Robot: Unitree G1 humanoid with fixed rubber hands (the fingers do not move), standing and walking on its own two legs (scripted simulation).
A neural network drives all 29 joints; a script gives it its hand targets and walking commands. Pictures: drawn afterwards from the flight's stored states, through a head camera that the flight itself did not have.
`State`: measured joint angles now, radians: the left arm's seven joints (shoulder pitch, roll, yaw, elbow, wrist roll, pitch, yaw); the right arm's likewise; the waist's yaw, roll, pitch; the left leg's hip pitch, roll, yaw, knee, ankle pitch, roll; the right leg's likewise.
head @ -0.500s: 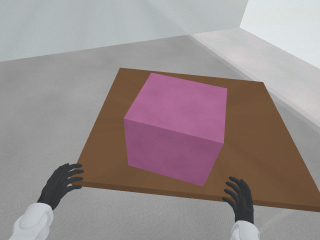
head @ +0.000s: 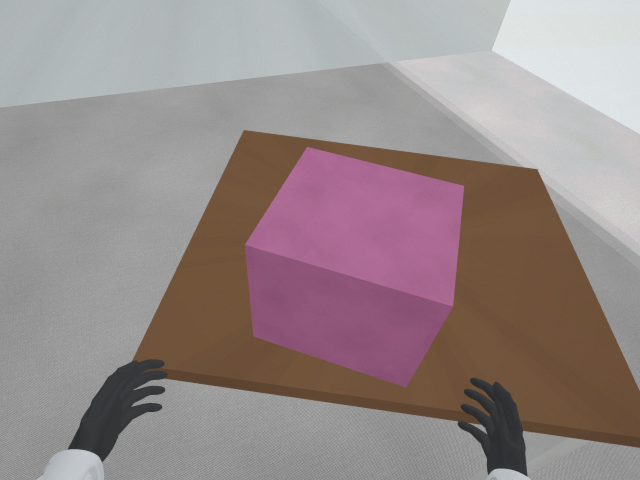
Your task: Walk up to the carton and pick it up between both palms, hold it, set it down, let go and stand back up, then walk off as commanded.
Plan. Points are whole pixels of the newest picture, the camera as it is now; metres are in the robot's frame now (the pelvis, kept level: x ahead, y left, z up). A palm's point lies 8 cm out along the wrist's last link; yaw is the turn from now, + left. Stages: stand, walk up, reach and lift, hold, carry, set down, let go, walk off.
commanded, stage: set down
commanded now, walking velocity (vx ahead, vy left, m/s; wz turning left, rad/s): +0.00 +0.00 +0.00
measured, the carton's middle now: (355, 263) +0.45 -0.02 -0.02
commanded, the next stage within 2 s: let go in 1.02 s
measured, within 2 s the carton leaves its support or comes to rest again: neither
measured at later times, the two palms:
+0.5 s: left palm (134, 447) +0.15 +0.24 -0.04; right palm out of the picture +0.15 -0.21 -0.03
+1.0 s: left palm (140, 456) +0.15 +0.23 -0.05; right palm out of the picture +0.16 -0.22 -0.06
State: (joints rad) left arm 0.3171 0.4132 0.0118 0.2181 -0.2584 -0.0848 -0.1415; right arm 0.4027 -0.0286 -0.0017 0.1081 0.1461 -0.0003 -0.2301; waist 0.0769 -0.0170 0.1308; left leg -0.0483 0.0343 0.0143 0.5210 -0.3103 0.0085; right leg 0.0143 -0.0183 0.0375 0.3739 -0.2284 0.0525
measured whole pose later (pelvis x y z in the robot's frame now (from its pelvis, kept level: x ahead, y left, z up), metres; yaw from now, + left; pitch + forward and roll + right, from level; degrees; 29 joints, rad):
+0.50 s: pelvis +0.01 -0.02 +0.00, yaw +0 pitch -8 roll -1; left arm 0.30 0.33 0.00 0.37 -0.20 -0.09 -0.15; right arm 0.39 -0.07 0.01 0.32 0.10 -0.18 -0.15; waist 0.05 0.00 0.13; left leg -0.03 0.04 0.02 0.46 -0.28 -0.01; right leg 0.01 -0.01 0.04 0.36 -0.23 0.04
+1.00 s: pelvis +0.00 -0.02 +0.00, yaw +0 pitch -9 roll +0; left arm 0.23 0.29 0.00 0.46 -0.13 0.02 -0.08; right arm 0.27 -0.08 -0.01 0.49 0.03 -0.14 -0.11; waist 0.04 0.01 0.14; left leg -0.02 0.03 0.02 0.42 -0.25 -0.01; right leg -0.02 -0.02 0.04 0.39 -0.23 0.04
